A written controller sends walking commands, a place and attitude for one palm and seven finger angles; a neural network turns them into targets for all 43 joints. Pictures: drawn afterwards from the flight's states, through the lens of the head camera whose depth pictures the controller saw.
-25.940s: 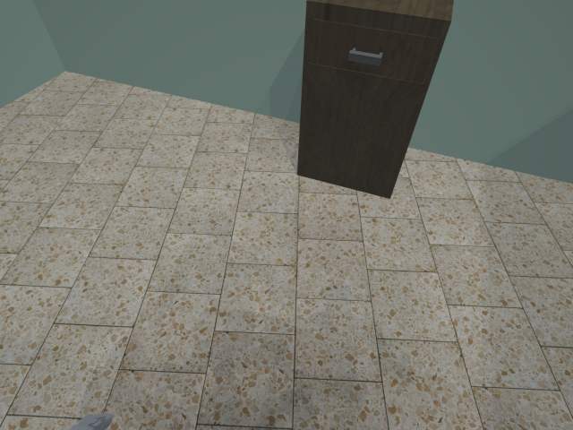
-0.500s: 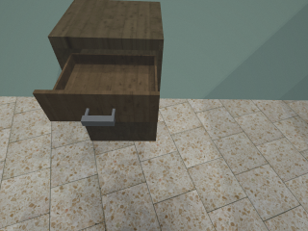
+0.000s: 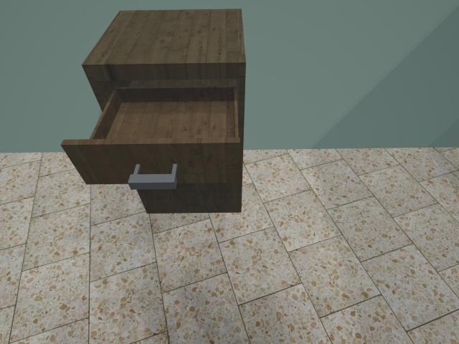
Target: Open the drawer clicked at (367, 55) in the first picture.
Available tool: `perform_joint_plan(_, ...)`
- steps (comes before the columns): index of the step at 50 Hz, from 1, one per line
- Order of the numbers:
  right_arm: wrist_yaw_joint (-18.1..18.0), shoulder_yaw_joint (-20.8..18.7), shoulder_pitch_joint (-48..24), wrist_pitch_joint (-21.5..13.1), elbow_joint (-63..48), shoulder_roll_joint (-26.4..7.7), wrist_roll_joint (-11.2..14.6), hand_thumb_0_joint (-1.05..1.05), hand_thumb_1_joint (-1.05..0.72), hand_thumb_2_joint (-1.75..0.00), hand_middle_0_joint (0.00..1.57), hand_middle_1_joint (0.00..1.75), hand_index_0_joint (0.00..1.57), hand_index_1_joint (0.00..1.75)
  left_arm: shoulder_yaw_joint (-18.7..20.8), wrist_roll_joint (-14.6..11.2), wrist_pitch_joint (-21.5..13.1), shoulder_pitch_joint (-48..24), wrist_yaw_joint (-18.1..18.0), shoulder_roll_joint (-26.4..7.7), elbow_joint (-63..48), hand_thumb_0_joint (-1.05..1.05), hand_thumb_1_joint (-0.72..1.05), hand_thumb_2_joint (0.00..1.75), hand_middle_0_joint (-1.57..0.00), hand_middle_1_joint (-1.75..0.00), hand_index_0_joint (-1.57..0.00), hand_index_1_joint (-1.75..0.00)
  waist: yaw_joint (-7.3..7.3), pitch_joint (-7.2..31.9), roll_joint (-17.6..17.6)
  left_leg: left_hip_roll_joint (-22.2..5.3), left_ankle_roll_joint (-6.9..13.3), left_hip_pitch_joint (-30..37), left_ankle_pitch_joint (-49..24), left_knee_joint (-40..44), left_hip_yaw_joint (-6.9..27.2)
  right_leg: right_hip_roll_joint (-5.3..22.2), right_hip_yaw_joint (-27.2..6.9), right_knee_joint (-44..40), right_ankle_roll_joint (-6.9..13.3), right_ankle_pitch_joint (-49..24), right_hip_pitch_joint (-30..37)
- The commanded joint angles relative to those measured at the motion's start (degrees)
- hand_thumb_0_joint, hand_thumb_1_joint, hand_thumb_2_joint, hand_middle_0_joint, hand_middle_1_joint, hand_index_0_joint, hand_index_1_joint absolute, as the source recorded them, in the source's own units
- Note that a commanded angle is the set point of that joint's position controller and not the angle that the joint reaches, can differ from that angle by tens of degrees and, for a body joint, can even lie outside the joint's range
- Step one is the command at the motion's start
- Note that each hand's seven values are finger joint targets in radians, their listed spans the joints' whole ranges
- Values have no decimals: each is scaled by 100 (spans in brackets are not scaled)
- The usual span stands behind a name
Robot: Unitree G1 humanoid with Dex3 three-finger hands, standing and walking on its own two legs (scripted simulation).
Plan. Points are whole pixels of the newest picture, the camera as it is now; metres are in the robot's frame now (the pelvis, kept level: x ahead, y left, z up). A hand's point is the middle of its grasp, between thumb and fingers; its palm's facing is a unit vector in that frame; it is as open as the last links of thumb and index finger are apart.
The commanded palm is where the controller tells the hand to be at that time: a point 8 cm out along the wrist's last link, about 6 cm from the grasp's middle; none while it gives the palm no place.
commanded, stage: let the arm hang, fingers relaxed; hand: left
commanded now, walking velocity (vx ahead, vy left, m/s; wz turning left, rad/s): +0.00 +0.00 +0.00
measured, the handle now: (154, 174) +0.52 +0.23 -0.08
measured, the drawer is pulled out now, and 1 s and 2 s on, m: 0.29 0.29 0.29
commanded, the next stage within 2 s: look to check the result in 0.30 s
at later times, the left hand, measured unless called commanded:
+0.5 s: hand out of the picture +0.00 +0.16 -0.17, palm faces +0.05 -0.98 -0.19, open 7.4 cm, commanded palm none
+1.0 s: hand out of the picture +0.02 +0.16 -0.17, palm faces +0.05 -0.98 -0.20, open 7.4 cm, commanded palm none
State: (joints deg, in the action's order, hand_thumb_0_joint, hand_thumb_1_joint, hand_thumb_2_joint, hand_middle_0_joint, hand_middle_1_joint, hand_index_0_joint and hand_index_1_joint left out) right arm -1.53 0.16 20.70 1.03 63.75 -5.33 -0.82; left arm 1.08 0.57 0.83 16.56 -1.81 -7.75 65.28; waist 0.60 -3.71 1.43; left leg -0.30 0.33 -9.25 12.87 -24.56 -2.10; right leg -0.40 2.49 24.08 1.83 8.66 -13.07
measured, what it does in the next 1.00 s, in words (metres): stands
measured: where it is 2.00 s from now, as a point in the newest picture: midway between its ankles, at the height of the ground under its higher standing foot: outside the picture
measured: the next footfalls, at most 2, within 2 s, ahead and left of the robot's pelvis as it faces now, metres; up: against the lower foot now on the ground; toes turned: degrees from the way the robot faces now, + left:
none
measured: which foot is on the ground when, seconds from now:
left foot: down 0.00-1.00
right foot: down 0.00-1.00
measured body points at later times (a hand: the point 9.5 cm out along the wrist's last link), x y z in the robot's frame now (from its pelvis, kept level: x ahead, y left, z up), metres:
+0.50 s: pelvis +0.01 -0.01 +0.00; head +0.03 -0.02 +0.45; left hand +0.00 +0.21 -0.16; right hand -0.03 -0.22 -0.16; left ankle +0.01 +0.12 -0.74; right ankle +0.05 -0.10 -0.74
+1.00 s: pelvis +0.02 -0.02 +0.00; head +0.04 -0.02 +0.45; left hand +0.02 +0.21 -0.15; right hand -0.01 -0.22 -0.16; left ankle +0.01 +0.12 -0.74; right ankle +0.05 -0.10 -0.74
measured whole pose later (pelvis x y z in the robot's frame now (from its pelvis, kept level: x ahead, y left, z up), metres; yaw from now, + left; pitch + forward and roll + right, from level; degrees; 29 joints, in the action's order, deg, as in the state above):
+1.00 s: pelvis +0.02 -0.02 +0.00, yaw +0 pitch -2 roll +0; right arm -2.0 -0.7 17.8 0.4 64.2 -6.4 -0.8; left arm 1.6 0.5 -0.1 14.2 -1.9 -7.6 65.3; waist 0.6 -4.6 1.1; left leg -1.5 -1.1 -6.9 13.1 -22.3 -1.2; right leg -1.7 3.4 22.0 3.0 9.2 -10.6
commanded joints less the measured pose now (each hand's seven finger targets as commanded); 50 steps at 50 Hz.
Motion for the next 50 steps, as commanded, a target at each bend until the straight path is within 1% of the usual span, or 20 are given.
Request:
perform_joint_plan(1, -66, -119, 571, -79, -47, -485, 0, 0, -90, -90, 20, 30, 20, 30, 115, 26, -86, 372, -40, -602, -180, 0, 90, 90, -20, -30, -20, -30, -36, -398, -156, -425, 228, -545, 536, 683, 474, 507, -621, -682, 110, 992, -139)
perform_joint_plan(3, -71, -132, 521, -87, -75, -465, 7, 0, -90, -90, 20, 30, 20, 30, 122, 37, -105, 388, -48, -567, -202, 0, 90, 90, -20, -30, -20, -30, -39, -388, -29, -435, 214, -445, 436, 646, 465, 483, -612, -669, 113, 899, -217)
perform_joint_plan(6, -71, -132, 511, -90, -68, -428, -9, 0, -90, -90, 20, 30, 20, 30, 136, 31, -102, 296, -36, -581, -214, 0, 90, 90, -20, -30, -20, -30, -34, -462, -82, -424, 208, -555, 432, 672, 452, 498, -622, -683, 112, 863, -147)
perform_joint_plan(8, -73, -148, 479, -85, -104, -436, 4, 0, -90, -90, 20, 30, 20, 30, 142, 41, -117, 328, -39, -567, -223, 0, 90, 90, -20, -30, -20, -30, -34, -411, -129, -426, 202, -436, 349, 621, 428, 511, -614, -731, 112, 882, -182)
perform_joint_plan(13, -81, -149, 443, -95, -96, -462, 8, 0, -90, -90, 20, 30, 20, 30, 148, 30, -135, 267, -33, -582, -245, 0, 90, 90, -20, -30, -20, -30, -23, -268, -94, -429, 186, -295, 140, 584, 417, 526, -629, -747, 126, 730, -81)
perform_joint_plan(24, -98, -127, 403, -102, -43, -494, 8, 0, -90, -90, 20, 30, 20, 30, 139, 13, -140, 236, -29, -586, -145, 0, 90, 90, -20, -30, -20, -30, -17, -223, -19, -458, 165, -195, -60, 633, 418, 555, -599, -777, 140, 520, 68)
perform_joint_plan(26, -100, -131, 394, -106, -25, -517, 7, 0, -90, -90, 20, 30, 20, 30, 135, 8, -146, 228, -27, -584, -129, 0, 90, 90, -20, -30, -20, -30, -18, -170, -125, -459, 150, -180, -115, 633, 403, 554, -591, -765, 138, 448, 143)
perform_joint_plan(28, -104, -137, 372, -103, -30, -529, 22, 0, -90, -90, 20, 30, 20, 30, 130, 13, -150, 258, -37, -573, -115, 0, 90, 90, -20, -30, -20, -30, -23, -203, 10, -469, 138, -122, -119, 632, 406, 536, -609, -780, 146, 444, 84)
perform_joint_plan(29, -104, -133, 380, -104, -12, -506, 13, 0, -90, -90, 20, 30, 20, 30, 129, 8, -147, 237, -34, -591, -101, 0, 90, 90, -20, -30, -20, -30, -22, -208, -73, -474, 143, -148, -149, 638, 406, 555, -575, -773, 142, 397, 133)
perform_joint_plan(32, -108, -129, 377, -107, 2, -523, 11, 0, -90, -90, 20, 30, 20, 30, 130, 4, -150, 229, -35, -579, -99, 0, 90, 90, -20, -30, -20, -30, -20, -221, -24, -471, 129, -168, -116, 661, 394, 552, -595, -777, 141, 399, 161)
perform_joint_plan(34, -104, -144, 372, -99, -1, -518, 12, 0, -90, -90, 20, 30, 20, 30, 130, 11, -148, 226, -43, -567, -98, 0, 90, 90, -20, -30, -20, -30, -16, -207, -133, -479, 137, -121, -97, 651, 393, 545, -598, -803, 133, 449, 133)
perform_joint_plan(36, -103, -145, 361, -99, 12, -524, 8, 0, -90, -90, 20, 30, 20, 30, 134, 7, -148, 198, -41, -578, -115, 0, 90, 90, -20, -30, -20, -30, -21, -264, -38, -465, 129, -160, -98, 659, 378, 554, -604, -813, 134, 458, 131)
perform_joint_plan(37, -104, -144, 365, -100, 13, -522, 10, 0, -90, -90, 20, 30, 20, 30, 135, 5, -151, 196, -40, -598, -104, 0, 90, 90, -20, -30, -20, -30, -17, -227, -111, -463, 125, -149, -75, 661, 389, 552, -613, -822, 134, 499, 147)
perform_joint_plan(38, -103, -155, 332, -93, -1, -532, 18, 0, -90, -90, 20, 30, 20, 30, 134, 15, -155, 244, -49, -580, -106, 0, 90, 90, -20, -30, -20, -30, -28, -241, -60, -469, 119, -78, -74, 635, 366, 545, -605, -842, 134, 517, 66)
perform_joint_plan(39, -103, -150, 356, -94, 17, -512, 6, 0, -90, -90, 20, 30, 20, 30, 135, 13, -152, 194, -46, -588, -111, 0, 90, 90, -20, -30, -20, -30, -12, -268, -34, -470, 118, -132, -80, 648, 372, 545, -602, -832, 133, 489, 97)
perform_joint_plan(42, -103, -158, 317, -112, 7, -537, 13, 0, -90, -90, 20, 30, 20, 30, 142, 7, -160, 183, -42, -607, -119, 0, 90, 90, -20, -30, -20, -30, -24, -185, -155, -475, 120, -110, -173, 656, 382, 561, -580, -798, 130, 355, 195)
perform_joint_plan(44, -104, -156, 309, -109, 14, -530, 13, 0, -90, -90, 20, 30, 20, 30, 138, 12, -166, 177, -48, -601, -122, 0, 90, 90, -20, -30, -20, -30, -16, -199, -67, -492, 119, -70, -228, 648, 372, 562, -573, -804, 131, 272, 180)
perform_joint_plan(46, -106, -158, 316, -119, 22, -542, 14, 0, -90, -90, 20, 30, 20, 30, 144, 7, -174, 156, -45, -622, -131, 0, 90, 90, -20, -30, -20, -30, -13, -136, -121, -494, 109, -68, -309, 653, 372, 565, -563, -775, 134, 134, 278)
perform_joint_plan(47, -108, -155, 299, -123, 17, -555, 13, 0, -90, -90, 20, 30, 20, 30, 146, 4, -173, 151, -43, -616, -125, 0, 90, 90, -20, -30, -20, -30, -25, -132, -52, -487, 104, -74, -303, 662, 373, 565, -575, -763, 134, 117, 293)
perform_joint_plan(50, -110, -150, 266, -110, 25, -550, 9, 0, -90, -90, 20, 30, 20, 30, 138, 4, -174, 156, -47, -618, -123, 0, 90, 90, -20, -30, -20, -30, -26, -195, -56, -493, 100, -54, -330, 648, 361, 570, -560, -793, 133, 74, 266)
